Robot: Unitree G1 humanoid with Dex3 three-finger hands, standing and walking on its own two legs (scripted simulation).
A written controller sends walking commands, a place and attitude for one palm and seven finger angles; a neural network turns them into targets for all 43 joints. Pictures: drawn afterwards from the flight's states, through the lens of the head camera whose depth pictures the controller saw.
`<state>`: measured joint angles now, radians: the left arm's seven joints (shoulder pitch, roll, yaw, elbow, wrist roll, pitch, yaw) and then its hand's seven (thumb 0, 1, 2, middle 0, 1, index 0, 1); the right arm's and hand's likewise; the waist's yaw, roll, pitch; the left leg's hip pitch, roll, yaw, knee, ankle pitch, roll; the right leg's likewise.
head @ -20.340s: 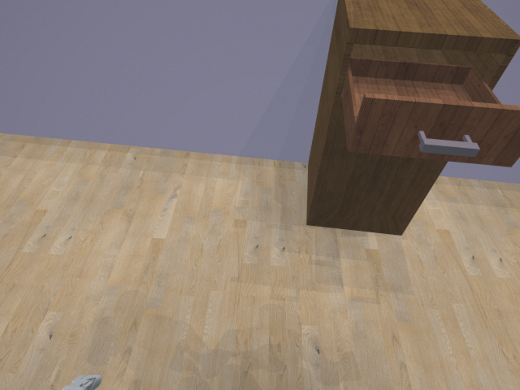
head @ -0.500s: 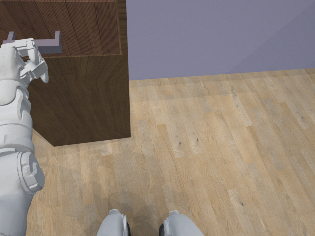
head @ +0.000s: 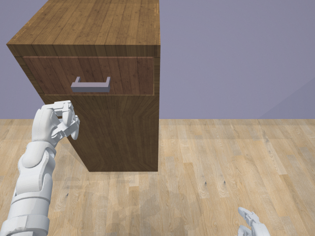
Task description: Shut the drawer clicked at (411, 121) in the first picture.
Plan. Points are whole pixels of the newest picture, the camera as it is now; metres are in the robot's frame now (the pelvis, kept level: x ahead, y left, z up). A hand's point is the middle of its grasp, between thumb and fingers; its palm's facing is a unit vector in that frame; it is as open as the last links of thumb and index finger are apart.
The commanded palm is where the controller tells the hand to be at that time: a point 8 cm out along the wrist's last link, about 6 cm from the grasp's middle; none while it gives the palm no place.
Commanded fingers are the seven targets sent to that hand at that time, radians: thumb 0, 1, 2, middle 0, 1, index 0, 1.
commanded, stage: draw the hand back to the body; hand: left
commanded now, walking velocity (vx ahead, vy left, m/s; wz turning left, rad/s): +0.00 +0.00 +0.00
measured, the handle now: (92, 83) +0.58 +0.24 +0.05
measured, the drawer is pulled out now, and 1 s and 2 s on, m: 0.00 0.00 0.00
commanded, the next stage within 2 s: step back with the hand held close in 0.88 s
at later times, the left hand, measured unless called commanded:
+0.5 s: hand (41, 162) +0.23 +0.22 +0.16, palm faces +0.35 -0.88 -0.32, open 3.2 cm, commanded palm +0.17 +0.26 +0.18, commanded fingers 0.00 0.90 0.90 -1.40 -1.60 -1.40 -1.60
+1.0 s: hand (20, 188) +0.18 +0.22 +0.19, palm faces +0.40 -0.84 -0.37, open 3.2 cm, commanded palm +0.13 +0.26 +0.20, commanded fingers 0.00 0.90 0.90 -1.40 -1.60 -1.40 -1.60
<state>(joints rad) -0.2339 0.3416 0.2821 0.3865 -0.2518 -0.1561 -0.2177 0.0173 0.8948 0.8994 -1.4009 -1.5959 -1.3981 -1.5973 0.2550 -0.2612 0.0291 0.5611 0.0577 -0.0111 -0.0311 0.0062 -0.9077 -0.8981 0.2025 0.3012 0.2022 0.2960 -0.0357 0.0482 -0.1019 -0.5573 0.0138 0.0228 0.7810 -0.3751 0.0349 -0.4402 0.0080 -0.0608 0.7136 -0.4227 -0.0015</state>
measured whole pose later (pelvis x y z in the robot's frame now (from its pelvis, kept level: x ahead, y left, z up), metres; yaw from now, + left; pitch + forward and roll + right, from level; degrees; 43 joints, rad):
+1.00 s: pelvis +0.00 -0.02 +0.03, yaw +0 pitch -5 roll +0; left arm 0.53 0.31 0.27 -0.43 -0.08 -0.11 0.11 0.02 0.89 0.90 -1.41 -1.59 -1.40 -1.60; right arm 0.20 -0.23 0.02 0.60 0.01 -0.11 -0.07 0.01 -0.91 -0.90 0.20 0.30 0.20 0.30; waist 0.06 0.08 0.01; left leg -0.13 0.01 0.03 0.45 -0.24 0.01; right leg -0.04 0.02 -0.05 0.41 -0.29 -0.02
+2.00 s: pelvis -0.11 +0.01 +0.02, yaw +0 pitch +3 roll -3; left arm 0.62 0.41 0.41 -0.62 -0.04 -0.28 0.14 0.01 0.88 0.90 -1.41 -1.59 -1.40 -1.60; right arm 0.17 -0.20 0.01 0.57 -0.01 -0.10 -0.06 0.01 -0.90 -0.90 0.20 0.30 0.20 0.30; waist 0.01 0.02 0.04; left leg -0.49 0.00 0.01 0.50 -0.07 0.05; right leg -0.23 0.08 0.03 0.51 -0.33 -0.01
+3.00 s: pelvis -0.31 +0.10 +0.02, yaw -4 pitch -1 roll -1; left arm 0.65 0.47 0.41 -0.68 -0.03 -0.19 0.12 0.01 0.88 0.90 -1.41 -1.59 -1.41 -1.60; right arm 0.26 -0.19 -0.01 0.66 -0.01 -0.04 -0.04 0.01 -0.90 -0.90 0.21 0.30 0.21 0.30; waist 0.00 -0.05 -0.04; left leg -0.58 0.00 0.04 1.06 -0.35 -0.02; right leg -0.28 0.04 -0.10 0.58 -0.29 -0.08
